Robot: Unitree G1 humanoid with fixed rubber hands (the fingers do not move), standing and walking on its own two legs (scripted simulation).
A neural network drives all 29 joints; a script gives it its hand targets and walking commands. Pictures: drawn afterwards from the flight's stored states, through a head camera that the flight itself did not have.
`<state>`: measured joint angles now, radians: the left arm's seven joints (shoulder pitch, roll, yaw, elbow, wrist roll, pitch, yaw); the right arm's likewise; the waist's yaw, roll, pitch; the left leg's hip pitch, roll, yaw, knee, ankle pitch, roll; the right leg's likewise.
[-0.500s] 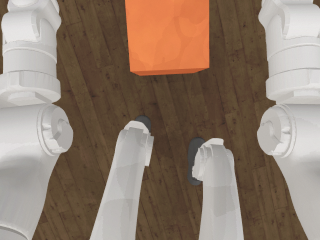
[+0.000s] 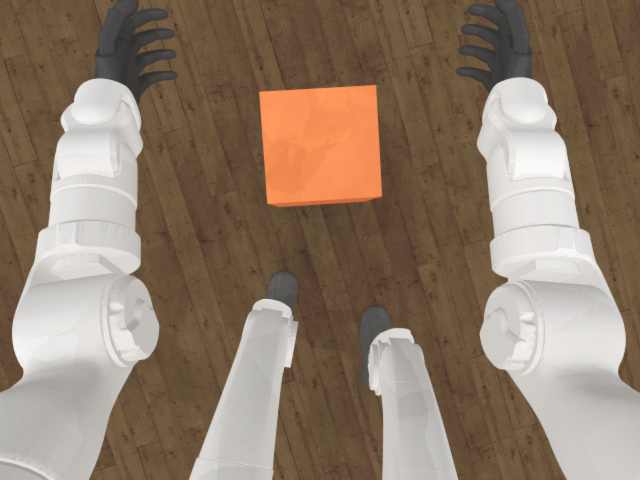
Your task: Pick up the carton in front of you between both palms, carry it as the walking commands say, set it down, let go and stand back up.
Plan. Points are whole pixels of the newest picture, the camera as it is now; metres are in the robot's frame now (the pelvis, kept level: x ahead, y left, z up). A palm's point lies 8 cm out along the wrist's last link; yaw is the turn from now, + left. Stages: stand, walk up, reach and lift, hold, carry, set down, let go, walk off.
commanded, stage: let go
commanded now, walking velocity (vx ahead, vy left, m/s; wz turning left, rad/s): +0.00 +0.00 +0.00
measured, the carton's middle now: (320, 155) +0.50 +0.08 -0.54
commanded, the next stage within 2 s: stand in 1.28 s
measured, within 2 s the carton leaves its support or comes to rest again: neither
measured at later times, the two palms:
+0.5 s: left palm (68, 269) +0.29 +0.25 -0.01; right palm (618, 288) +0.35 -0.18 -0.01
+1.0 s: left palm (72, 378) +0.24 +0.21 +0.05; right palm out of the picture +0.26 -0.25 +0.05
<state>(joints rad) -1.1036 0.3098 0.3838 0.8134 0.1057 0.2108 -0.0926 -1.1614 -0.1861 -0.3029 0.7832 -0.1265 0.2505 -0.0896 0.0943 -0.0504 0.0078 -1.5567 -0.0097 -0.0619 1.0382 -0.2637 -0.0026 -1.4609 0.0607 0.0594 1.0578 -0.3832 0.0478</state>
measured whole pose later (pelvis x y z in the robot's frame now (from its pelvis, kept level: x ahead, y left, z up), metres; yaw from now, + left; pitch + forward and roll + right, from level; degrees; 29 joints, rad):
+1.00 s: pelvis +0.09 -0.03 +0.12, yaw +3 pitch +0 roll +1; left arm 0.22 0.23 0.02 0.44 0.00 0.08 -0.07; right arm 0.23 -0.21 -0.03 0.45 0.01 0.07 0.05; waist 0.00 -0.03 0.05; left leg -0.18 0.00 -0.05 0.40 -0.21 -0.03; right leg -0.10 0.02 0.06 0.42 -0.31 -0.02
